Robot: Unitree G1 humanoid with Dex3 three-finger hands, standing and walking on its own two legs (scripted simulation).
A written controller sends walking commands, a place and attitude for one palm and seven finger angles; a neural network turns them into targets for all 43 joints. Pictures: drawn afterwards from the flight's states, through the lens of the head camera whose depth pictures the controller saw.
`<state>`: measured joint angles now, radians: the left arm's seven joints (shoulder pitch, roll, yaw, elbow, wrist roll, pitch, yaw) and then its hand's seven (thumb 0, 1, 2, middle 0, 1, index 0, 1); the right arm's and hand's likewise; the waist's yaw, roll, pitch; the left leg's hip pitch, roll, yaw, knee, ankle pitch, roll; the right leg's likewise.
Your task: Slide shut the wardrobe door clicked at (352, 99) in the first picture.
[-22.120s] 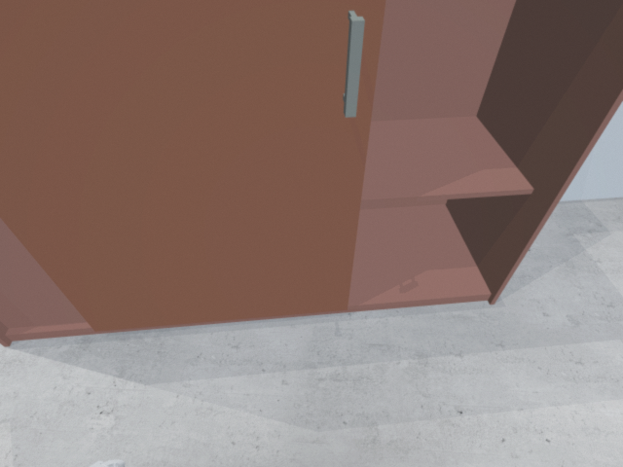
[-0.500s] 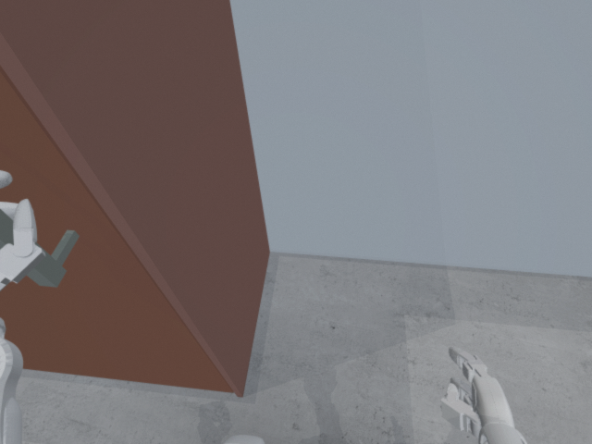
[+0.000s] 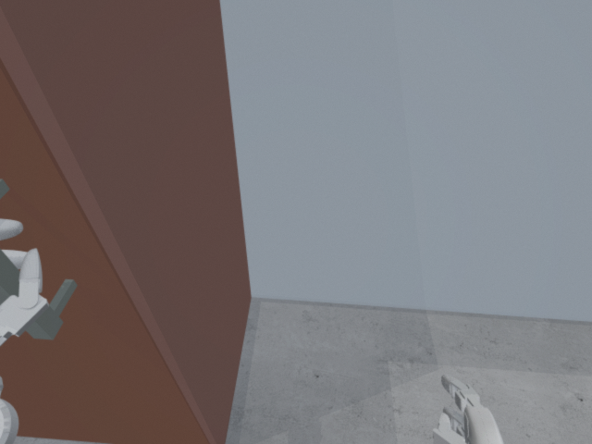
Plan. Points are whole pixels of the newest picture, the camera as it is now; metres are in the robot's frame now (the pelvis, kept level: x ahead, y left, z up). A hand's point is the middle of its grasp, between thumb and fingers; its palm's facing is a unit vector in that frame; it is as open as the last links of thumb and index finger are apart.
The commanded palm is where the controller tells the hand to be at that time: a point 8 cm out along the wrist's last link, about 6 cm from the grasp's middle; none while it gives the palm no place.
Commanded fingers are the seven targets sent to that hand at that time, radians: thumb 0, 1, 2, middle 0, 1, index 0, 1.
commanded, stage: stop walking and hold the door there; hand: left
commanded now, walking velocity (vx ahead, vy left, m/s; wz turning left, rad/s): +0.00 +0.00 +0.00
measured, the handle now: (21, 266) +0.23 +0.30 +0.19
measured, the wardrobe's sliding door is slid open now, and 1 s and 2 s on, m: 0.00 0.00 0.00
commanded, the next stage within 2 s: none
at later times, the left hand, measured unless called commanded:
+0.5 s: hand (30, 294) +0.20 +0.28 +0.18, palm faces +0.52 -0.83 -0.19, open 6.0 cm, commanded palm +0.14 +0.30 +0.18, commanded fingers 0.00 0.90 0.90 -0.45 -1.40 -0.45 -1.40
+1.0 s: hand (28, 296) +0.20 +0.28 +0.18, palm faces +0.46 -0.86 -0.22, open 6.0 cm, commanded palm +0.14 +0.30 +0.18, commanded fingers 0.00 0.90 0.90 -0.45 -1.40 -0.45 -1.40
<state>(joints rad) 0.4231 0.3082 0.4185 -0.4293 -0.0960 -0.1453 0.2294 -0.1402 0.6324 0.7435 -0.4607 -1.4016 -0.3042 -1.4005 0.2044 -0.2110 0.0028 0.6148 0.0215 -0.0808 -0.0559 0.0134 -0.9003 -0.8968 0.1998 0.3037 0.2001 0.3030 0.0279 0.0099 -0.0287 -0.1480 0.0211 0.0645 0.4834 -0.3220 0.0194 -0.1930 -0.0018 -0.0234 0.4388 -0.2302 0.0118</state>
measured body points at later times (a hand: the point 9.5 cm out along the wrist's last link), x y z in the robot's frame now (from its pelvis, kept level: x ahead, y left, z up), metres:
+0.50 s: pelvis +0.00 +0.03 +0.00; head -0.02 +0.04 +0.45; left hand +0.17 +0.32 +0.19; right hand +0.17 -0.20 -0.08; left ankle -0.04 +0.10 -0.74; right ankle +0.00 -0.13 -0.74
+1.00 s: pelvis -0.03 +0.05 -0.01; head -0.01 +0.05 +0.43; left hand +0.17 +0.33 +0.19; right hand +0.16 -0.19 -0.09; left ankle -0.04 +0.10 -0.74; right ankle +0.00 -0.13 -0.74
